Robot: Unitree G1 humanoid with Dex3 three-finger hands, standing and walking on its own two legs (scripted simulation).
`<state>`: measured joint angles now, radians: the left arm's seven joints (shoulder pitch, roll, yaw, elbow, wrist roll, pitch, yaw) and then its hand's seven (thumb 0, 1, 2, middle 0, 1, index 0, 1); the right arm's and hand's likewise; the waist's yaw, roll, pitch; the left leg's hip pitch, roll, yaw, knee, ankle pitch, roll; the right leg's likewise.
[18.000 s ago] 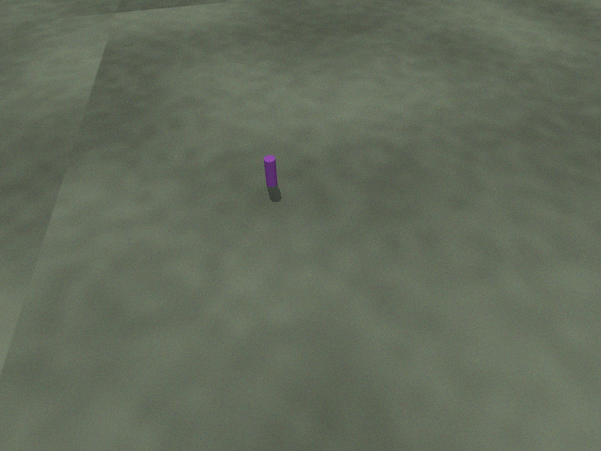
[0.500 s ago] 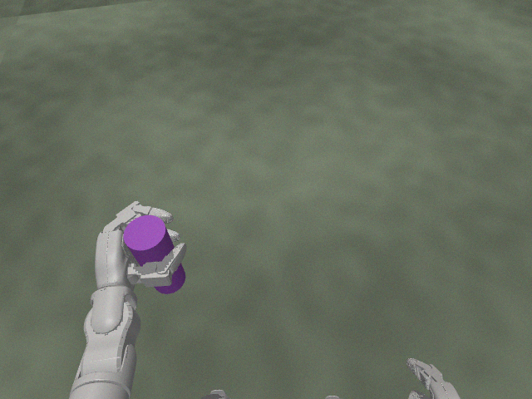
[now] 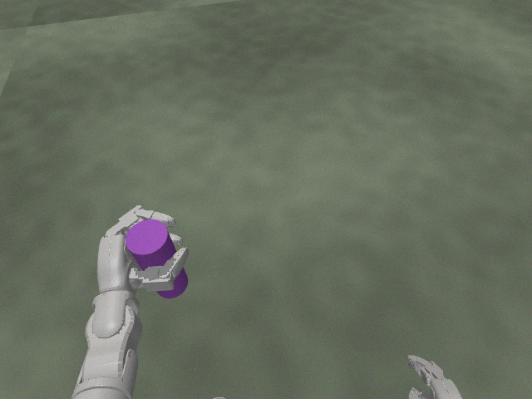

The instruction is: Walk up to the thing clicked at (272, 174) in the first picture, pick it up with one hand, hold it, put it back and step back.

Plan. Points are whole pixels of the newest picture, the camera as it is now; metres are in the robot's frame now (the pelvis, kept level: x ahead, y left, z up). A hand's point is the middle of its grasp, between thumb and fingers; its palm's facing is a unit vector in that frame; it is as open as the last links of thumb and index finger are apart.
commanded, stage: hold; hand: left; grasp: from the side
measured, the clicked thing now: (160, 262) +0.33 +0.18 +0.01
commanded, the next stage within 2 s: crouch in 1.72 s
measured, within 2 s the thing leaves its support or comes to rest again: neither
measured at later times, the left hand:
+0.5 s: hand (162, 253) +0.32 +0.17 +0.05, palm faces +0.15 -0.99 -0.02, open 7.6 cm
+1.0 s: hand (158, 254) +0.32 +0.17 +0.05, palm faces +0.16 -0.99 -0.02, open 7.6 cm
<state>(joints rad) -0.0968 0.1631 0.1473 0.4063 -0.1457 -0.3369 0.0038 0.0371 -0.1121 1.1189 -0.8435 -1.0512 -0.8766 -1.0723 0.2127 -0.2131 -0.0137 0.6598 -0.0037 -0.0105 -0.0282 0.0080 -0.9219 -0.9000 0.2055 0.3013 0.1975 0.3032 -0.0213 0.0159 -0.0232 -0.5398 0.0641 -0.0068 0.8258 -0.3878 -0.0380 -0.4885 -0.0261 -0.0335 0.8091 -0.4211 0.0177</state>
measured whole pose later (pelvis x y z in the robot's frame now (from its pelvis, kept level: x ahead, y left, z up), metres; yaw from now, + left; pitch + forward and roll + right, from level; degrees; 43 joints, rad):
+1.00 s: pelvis +0.00 +0.00 +0.00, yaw +0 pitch +5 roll -1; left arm -0.11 0.16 0.15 0.45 -0.15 -0.37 0.00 0.04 -0.11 1.12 -0.84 -1.05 -0.88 -1.07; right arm 0.22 -0.21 -0.01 0.67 0.00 -0.03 -0.02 0.01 -0.92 -0.90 0.21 0.30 0.20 0.30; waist -0.02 0.01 -0.02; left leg -0.52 0.06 0.00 0.81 -0.37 -0.03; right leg -0.47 -0.03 -0.03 0.79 -0.41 0.02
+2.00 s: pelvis -0.01 +0.00 +0.00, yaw +0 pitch +6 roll -1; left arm -0.15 0.16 0.15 0.52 -0.14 -0.39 0.01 0.04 -0.11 1.12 -0.84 -1.05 -0.87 -1.08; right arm 0.21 -0.21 -0.01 0.67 -0.01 -0.02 -0.02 0.01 -0.90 -0.90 0.20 0.30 0.20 0.30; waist -0.03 0.01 -0.03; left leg -0.55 0.06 -0.01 0.83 -0.37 -0.04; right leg -0.50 -0.03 -0.03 0.81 -0.41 0.02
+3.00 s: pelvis -0.09 +0.01 -0.35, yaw -5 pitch +31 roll -4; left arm -0.67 0.42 0.50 1.16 -0.06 -0.79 -0.09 0.03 -0.11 1.12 -0.84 -1.05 -0.88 -1.08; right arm 0.08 -0.25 0.04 0.73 -0.13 0.01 0.09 0.00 -0.93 -0.91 0.21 0.30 0.20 0.30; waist -0.15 -0.02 -0.11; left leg -2.11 0.06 -0.13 2.21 -0.66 -0.05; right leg -2.04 0.00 -0.03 2.20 -0.71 0.03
